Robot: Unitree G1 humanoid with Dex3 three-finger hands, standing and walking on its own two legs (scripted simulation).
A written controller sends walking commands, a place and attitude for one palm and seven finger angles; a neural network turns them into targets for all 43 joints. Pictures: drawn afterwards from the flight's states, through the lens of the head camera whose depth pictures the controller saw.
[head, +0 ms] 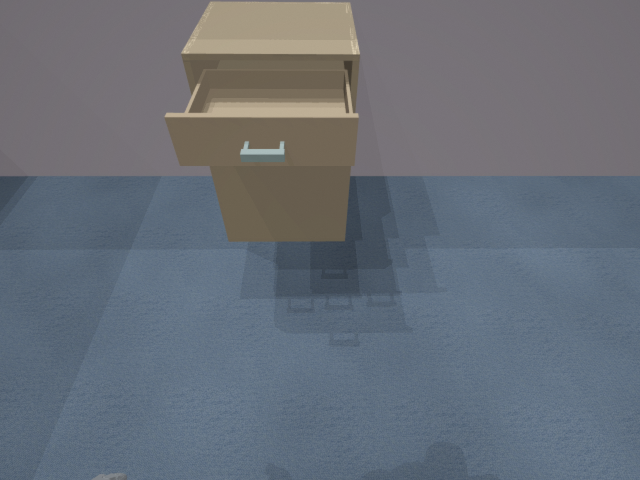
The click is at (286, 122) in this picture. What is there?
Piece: drawer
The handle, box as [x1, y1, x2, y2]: [240, 141, 284, 161]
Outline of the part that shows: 240,152 241,161 284,161 283,141 280,141 279,149 249,149 248,141 245,141 244,147 241,149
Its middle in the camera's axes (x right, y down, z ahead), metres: -0.14 -0.21 +0.93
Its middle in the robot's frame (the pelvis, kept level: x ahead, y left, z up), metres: +0.83 +0.18 -0.07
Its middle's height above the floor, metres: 0.70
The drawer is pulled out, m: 0.30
